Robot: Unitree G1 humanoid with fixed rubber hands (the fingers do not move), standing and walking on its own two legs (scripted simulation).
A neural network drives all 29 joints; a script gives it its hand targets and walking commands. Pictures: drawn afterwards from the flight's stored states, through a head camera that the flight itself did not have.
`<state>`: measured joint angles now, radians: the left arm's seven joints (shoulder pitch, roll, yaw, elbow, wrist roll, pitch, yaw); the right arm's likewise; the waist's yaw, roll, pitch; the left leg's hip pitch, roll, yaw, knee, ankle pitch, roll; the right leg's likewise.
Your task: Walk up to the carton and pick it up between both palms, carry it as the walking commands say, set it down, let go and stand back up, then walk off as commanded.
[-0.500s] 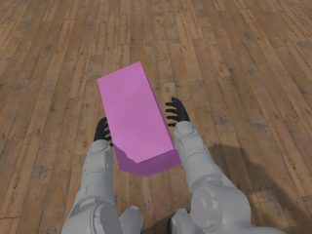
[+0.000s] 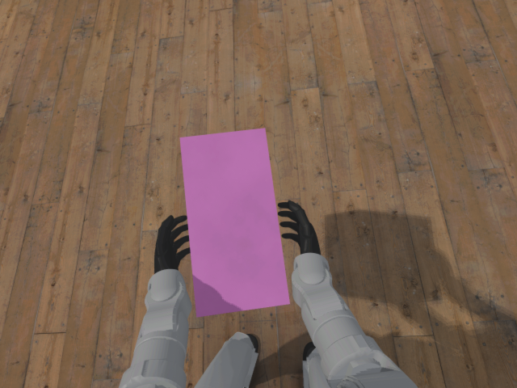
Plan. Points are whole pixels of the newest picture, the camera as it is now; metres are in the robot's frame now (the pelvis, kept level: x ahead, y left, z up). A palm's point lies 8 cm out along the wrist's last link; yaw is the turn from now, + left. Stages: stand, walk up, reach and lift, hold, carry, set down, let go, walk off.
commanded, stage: set down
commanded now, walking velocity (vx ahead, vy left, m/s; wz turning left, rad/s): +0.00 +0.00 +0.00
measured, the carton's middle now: (236, 224) +0.39 +0.14 -0.18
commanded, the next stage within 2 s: none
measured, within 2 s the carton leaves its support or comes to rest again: neither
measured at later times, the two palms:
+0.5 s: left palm (182, 265) +0.29 +0.23 -0.17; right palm (298, 248) +0.36 +0.01 -0.19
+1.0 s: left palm (195, 262) +0.31 +0.24 -0.27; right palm (293, 233) +0.41 +0.03 -0.27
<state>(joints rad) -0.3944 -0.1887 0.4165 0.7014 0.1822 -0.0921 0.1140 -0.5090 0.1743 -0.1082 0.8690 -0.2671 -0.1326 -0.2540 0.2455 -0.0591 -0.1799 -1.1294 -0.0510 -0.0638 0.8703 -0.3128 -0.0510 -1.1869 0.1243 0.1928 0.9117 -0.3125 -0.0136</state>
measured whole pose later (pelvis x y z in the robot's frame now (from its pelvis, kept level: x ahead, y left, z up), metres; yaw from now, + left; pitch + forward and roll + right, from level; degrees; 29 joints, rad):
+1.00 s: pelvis -0.02 -0.01 -0.14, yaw +6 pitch +48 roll +7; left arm -0.71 -0.14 0.58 0.70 0.20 0.12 0.08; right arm -0.92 0.15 -0.15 0.88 -0.24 0.14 -0.27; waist 0.15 -0.11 -0.16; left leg -1.80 -0.10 -0.05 1.51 -0.46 -0.05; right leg -1.82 0.20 0.17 1.54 -0.52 0.01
